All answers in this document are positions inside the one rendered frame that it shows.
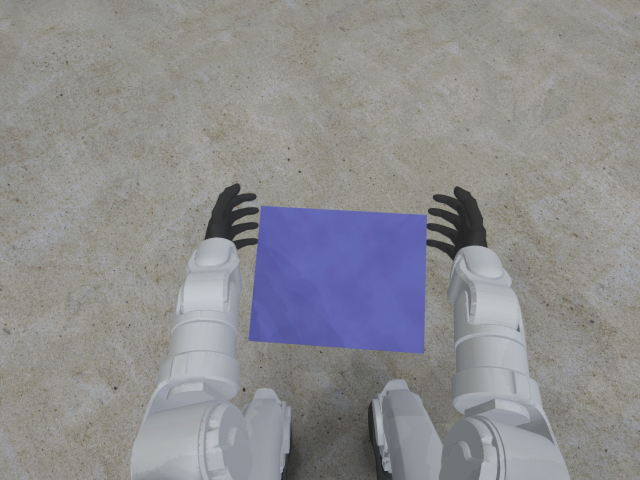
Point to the left robot upper arm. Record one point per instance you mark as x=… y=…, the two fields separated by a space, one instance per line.
x=203 y=441

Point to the robot left thigh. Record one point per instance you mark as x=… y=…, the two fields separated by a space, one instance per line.
x=268 y=425

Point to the robot thigh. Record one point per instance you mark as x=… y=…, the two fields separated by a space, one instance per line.
x=403 y=427
x=268 y=425

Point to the robot left hand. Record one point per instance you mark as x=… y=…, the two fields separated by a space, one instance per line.
x=220 y=224

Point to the robot right hand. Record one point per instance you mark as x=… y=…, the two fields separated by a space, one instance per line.
x=469 y=223

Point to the right robot upper arm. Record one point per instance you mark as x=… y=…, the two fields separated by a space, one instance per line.
x=480 y=448

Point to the carton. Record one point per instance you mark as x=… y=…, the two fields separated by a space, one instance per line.
x=337 y=278

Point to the robot right thigh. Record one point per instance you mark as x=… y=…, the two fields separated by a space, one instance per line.
x=403 y=427

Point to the left robot forearm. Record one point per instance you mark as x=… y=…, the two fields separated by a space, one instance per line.
x=201 y=364

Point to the right robot forearm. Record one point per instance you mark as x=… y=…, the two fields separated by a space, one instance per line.
x=492 y=378

